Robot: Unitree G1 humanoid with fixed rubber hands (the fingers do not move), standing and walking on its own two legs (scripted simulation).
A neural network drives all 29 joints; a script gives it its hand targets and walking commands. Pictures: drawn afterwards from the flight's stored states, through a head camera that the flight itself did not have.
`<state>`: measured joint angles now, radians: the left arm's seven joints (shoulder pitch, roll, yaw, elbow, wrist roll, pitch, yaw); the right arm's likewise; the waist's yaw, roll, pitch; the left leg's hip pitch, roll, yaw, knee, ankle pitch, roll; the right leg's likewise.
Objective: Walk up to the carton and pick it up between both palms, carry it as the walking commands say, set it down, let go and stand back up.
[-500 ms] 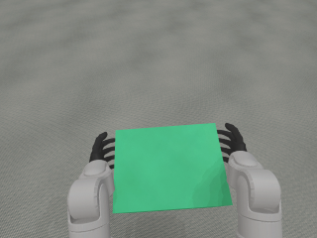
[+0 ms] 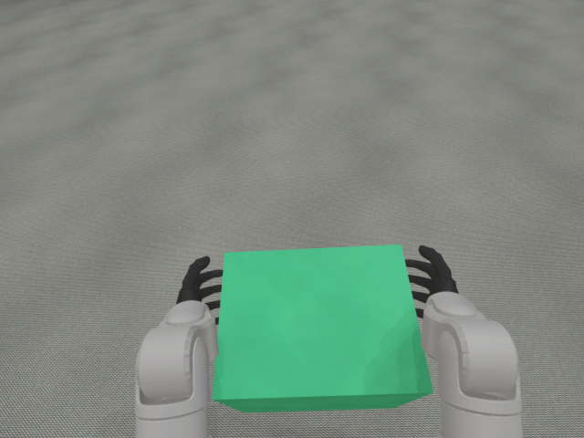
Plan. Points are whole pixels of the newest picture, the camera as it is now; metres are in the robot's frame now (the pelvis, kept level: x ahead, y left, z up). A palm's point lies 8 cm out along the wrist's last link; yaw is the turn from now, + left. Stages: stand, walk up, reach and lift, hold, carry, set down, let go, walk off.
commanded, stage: carry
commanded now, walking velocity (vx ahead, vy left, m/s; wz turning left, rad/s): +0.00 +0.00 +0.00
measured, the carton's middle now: (315, 336) +0.26 -0.02 +0.02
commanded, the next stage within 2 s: none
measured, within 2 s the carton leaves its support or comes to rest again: neither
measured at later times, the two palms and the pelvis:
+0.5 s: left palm (171, 322) +0.26 +0.17 +0.09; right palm (409, 299) +0.26 -0.13 +0.10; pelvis -0.01 +0.02 +0.00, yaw +0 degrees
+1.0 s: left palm (174, 283) +0.30 +0.16 +0.11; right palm (406, 263) +0.30 -0.14 +0.12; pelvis +0.05 +0.01 +0.01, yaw +1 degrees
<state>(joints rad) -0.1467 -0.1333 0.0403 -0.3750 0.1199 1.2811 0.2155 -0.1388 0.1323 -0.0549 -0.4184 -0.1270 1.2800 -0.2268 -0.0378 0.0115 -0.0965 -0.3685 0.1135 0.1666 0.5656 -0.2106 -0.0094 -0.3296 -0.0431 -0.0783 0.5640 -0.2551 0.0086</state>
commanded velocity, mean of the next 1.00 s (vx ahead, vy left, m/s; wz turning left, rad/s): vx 0.19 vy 0.00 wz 0.00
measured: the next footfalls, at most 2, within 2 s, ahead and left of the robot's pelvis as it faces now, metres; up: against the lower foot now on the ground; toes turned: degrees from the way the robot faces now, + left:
right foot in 1.22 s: +0.15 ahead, -0.11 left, +0.00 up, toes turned -11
left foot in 1.48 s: +0.34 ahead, +0.12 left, +0.00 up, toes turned +7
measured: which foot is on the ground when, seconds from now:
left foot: down 0.00-1.00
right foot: down 0.00-1.00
